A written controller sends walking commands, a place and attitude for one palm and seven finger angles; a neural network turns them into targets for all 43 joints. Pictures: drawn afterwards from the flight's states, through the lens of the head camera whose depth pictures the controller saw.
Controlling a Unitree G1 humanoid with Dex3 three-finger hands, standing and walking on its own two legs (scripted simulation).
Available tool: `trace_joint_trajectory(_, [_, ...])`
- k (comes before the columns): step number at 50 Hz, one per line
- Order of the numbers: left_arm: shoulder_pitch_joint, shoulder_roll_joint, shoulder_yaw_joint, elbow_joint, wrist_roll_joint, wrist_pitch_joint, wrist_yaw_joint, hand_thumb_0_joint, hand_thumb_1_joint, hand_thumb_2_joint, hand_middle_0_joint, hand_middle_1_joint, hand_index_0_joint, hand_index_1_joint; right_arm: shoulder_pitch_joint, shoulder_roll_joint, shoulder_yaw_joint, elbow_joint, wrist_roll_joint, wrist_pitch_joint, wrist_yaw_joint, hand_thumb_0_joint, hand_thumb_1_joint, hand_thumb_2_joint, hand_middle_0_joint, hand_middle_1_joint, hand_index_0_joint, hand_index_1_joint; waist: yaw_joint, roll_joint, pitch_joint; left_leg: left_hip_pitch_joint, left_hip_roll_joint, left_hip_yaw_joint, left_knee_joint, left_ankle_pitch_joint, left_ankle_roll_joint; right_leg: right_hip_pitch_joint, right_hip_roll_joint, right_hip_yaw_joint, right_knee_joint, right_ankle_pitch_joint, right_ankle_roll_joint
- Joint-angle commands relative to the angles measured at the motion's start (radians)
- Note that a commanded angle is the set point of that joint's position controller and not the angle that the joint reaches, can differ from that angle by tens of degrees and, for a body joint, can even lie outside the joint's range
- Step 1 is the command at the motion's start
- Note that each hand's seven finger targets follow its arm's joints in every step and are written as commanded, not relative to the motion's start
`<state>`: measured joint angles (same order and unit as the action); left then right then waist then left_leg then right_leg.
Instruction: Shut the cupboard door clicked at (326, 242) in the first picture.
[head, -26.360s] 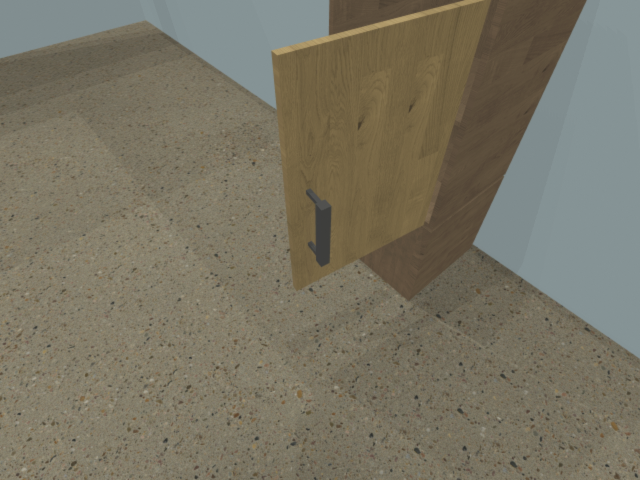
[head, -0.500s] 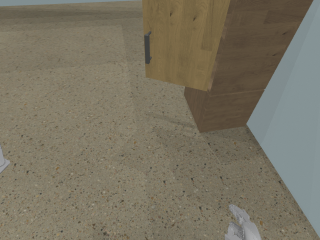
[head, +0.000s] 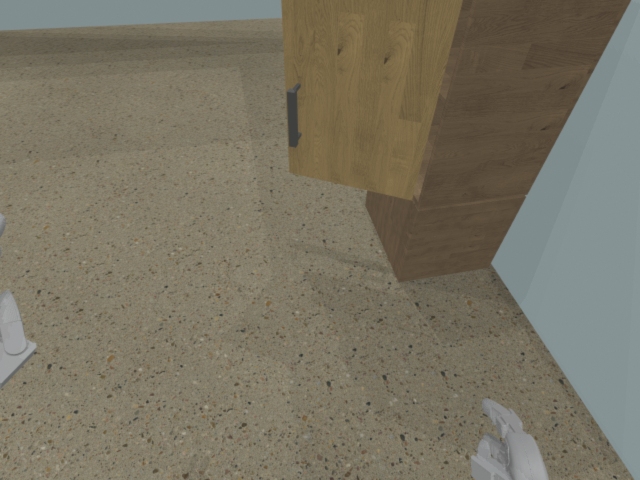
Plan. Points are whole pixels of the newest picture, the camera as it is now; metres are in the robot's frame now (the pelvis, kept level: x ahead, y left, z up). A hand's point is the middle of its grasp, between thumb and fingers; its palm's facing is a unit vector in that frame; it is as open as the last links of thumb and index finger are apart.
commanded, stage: let the arm hang, fingers relaxed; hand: left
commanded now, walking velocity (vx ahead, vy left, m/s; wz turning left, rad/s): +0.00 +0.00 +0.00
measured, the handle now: (295, 115) +1.09 +0.10 -0.10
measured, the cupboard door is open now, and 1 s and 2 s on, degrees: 59 59 59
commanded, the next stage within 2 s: look to check the result in 1.10 s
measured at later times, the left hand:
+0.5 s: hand out of the picture -0.09 +0.21 -0.17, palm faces +0.05 -0.98 -0.20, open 7.1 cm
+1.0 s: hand out of the picture +0.00 +0.23 -0.16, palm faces +0.02 -0.97 -0.24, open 7.3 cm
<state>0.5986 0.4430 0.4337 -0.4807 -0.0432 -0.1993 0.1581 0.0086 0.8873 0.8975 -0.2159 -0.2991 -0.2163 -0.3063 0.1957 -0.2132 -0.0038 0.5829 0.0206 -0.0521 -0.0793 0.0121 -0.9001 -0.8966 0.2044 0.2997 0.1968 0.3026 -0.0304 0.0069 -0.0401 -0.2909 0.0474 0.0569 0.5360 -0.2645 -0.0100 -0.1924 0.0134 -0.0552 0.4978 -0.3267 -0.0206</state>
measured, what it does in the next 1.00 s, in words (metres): stands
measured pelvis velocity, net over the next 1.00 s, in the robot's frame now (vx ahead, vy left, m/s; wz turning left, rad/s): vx -0.03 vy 0.03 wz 0.01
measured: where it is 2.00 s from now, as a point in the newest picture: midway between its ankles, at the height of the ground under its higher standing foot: outside the picture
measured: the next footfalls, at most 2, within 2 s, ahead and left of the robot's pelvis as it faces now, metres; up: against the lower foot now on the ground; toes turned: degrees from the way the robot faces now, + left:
none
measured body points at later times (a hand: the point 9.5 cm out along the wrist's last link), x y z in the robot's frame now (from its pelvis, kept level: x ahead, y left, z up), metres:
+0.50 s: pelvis -0.04 +0.02 +0.01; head -0.02 +0.04 +0.46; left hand -0.09 +0.26 -0.15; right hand -0.05 -0.22 -0.14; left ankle +0.01 +0.12 -0.74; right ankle -0.04 -0.10 -0.74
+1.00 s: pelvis -0.03 +0.03 +0.01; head -0.03 +0.03 +0.46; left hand +0.00 +0.28 -0.14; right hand +0.00 -0.22 -0.15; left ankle +0.01 +0.12 -0.74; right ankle -0.04 -0.10 -0.74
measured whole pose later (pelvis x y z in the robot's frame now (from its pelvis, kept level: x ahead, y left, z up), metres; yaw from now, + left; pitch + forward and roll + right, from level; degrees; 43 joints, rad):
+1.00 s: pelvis -0.03 +0.03 +0.01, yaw +1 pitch -1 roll +0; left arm 0.21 0.21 0.02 1.11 0.03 0.00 0.01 0.00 0.91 0.90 -0.20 -0.30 -0.20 -0.30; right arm 0.21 -0.22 -0.02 1.11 -0.02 0.00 -0.01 0.01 -0.90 -0.90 0.21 0.30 0.20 0.30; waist -0.01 0.01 0.01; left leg -0.22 -0.02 0.07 0.38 -0.14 0.05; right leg -0.14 -0.05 -0.05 0.40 -0.23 0.02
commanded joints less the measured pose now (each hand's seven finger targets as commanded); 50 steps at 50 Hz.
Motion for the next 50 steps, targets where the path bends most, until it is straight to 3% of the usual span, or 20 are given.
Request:
trace_joint_trajectory(1, [-0.166,-0.033,-0.323,0.563,0.058,0.184,-0.149,0.000,0.900,0.900,-0.200,-0.300,-0.200,-0.300,-0.096,-0.261,-0.071,0.045,-0.009,-0.055,0.091,0.000,-0.900,-0.900,0.200,0.300,0.200,0.300,0.005,0.090,-0.043,0.024,0.086,-0.071,0.016,0.338,0.019,-0.107,-0.148,0.082,0.025,0.372,-0.002])
trace_joint_trajectory(2, [-0.201,-0.058,-0.335,0.612,0.068,0.192,-0.157,0.000,0.900,0.900,-0.200,-0.300,-0.200,-0.300,-0.066,-0.251,-0.067,0.065,-0.023,-0.041,0.088,0.000,-0.900,-0.900,0.200,0.300,0.200,0.300,0.018,0.048,-0.040,-0.014,0.102,-0.097,-0.001,0.299,0.038,-0.108,-0.118,0.058,0.042,0.254,0.002])
trace_joint_trajectory(4, [-0.264,-0.032,-0.346,0.723,0.066,0.194,-0.165,0.000,0.900,0.900,-0.200,-0.300,-0.200,-0.300,-0.085,-0.251,-0.040,0.070,-0.029,-0.007,0.087,0.000,-0.900,-0.900,0.200,0.300,0.200,0.300,0.038,-0.066,-0.009,-0.091,0.102,-0.145,-0.046,0.188,0.063,-0.079,-0.103,0.055,0.016,0.122,0.002])
trace_joint_trajectory(6, [-0.322,-0.008,-0.356,0.858,0.071,0.187,-0.164,0.000,0.900,0.900,-0.200,-0.300,-0.200,-0.300,-0.080,-0.254,-0.033,0.101,-0.038,0.010,0.086,0.000,-0.900,-0.900,0.200,0.300,0.200,0.300,0.027,-0.194,0.000,-0.041,0.067,-0.147,-0.032,0.168,0.055,-0.094,-0.131,0.099,-0.043,0.109,-0.021])
trace_joint_trajectory(7, [-0.339,-0.003,-0.363,0.929,0.070,0.187,-0.160,0.000,0.900,0.900,-0.200,-0.300,-0.200,-0.300,-0.067,-0.244,-0.030,0.118,-0.042,0.021,0.087,0.000,-0.900,-0.900,0.200,0.300,0.200,0.300,0.021,-0.220,0.000,-0.007,0.049,-0.132,-0.020,0.180,0.047,-0.109,-0.149,0.116,-0.057,0.124,-0.035])
trace_joint_trajectory(9, [-0.366,-0.021,-0.383,1.059,0.065,0.195,-0.154,0.000,0.900,0.900,-0.200,-0.300,-0.200,-0.300,-0.049,-0.210,-0.017,0.172,-0.047,0.043,0.089,0.000,-0.900,-0.900,0.200,0.300,0.200,0.300,0.011,-0.176,0.011,0.048,0.027,-0.113,-0.030,0.181,0.037,-0.136,-0.165,0.130,-0.086,0.094,-0.043])
trace_joint_trajectory(11, [-0.373,-0.045,-0.399,1.168,0.062,0.203,-0.149,0.000,0.900,0.900,-0.200,-0.300,-0.200,-0.300,-0.042,-0.190,-0.006,0.223,-0.049,0.052,0.087,0.000,-0.900,-0.900,0.200,0.300,0.200,0.300,0.011,-0.045,0.019,0.067,0.039,-0.130,-0.097,0.169,0.036,-0.116,-0.136,0.117,-0.089,0.039,-0.024])
trace_joint_trajectory(13, [-0.343,-0.062,-0.403,1.269,0.059,0.205,-0.145,0.000,0.900,0.900,-0.200,-0.300,-0.200,-0.300,-0.040,-0.175,-0.001,0.270,-0.048,0.054,0.081,0.000,-0.900,-0.900,0.200,0.300,0.200,0.300,0.026,0.052,0.018,0.033,0.050,-0.144,-0.157,0.107,0.040,-0.045,-0.114,0.106,-0.100,0.031,-0.007])
trace_joint_trajectory(17, [-0.292,-0.090,-0.391,1.417,0.059,0.201,-0.142,0.000,0.900,0.900,-0.200,-0.300,-0.200,-0.300,0.000,-0.148,-0.007,0.353,-0.043,0.057,0.066,0.000,-0.900,-0.900,0.200,0.300,0.200,0.300,0.033,0.137,0.040,0.020,0.045,-0.138,-0.202,-0.007,0.036,0.003,-0.108,0.097,-0.151,0.036,-0.017])
trace_joint_trajectory(24, [-0.260,-0.117,-0.398,1.551,0.057,0.193,-0.140,0.000,0.900,0.900,-0.200,-0.300,-0.200,-0.300,0.087,-0.133,-0.024,0.453,-0.036,0.055,0.052,0.000,-0.900,-0.900,0.200,0.300,0.200,0.300,0.022,0.030,0.071,0.060,0.059,-0.141,-0.236,-0.047,0.045,-0.022,-0.110,0.084,-0.191,0.022,-0.019])
trace_joint_trajectory(34, [-0.246,-0.117,-0.394,1.591,0.063,0.198,-0.133,0.000,0.900,0.900,-0.200,-0.300,-0.200,-0.300,0.109,-0.130,-0.036,0.494,-0.037,0.055,0.051,0.000,-0.900,-0.900,0.200,0.300,0.200,0.300,0.027,-0.033,0.131,0.035,0.063,-0.149,-0.271,-0.107,0.053,-0.055,-0.106,0.083,-0.189,-0.029,-0.012])
trace_joint_trajectory(41, [-0.282,-0.101,-0.391,1.579,0.065,0.194,-0.134,0.000,0.900,0.900,-0.200,-0.300,-0.200,-0.300,0.071,-0.141,-0.040,0.492,-0.039,0.049,0.056,0.000,-0.900,-0.900,0.200,0.300,0.200,0.300,0.028,-0.006,0.138,0.041,0.062,-0.153,-0.284,-0.098,0.050,-0.064,-0.109,0.088,-0.185,-0.009,-0.009])
trace_joint_trajectory(50, [-0.352,-0.059,-0.387,1.559,0.064,0.182,-0.138,0.000,0.900,0.900,-0.200,-0.300,-0.200,-0.300,0.017,-0.179,-0.040,0.485,-0.037,0.034,0.060,0.000,-0.900,-0.900,0.200,0.300,0.200,0.300,0.028,-0.003,0.092,0.092,0.065,-0.136,-0.269,0.054,0.043,-0.010,-0.125,0.089,-0.192,0.095,-0.007])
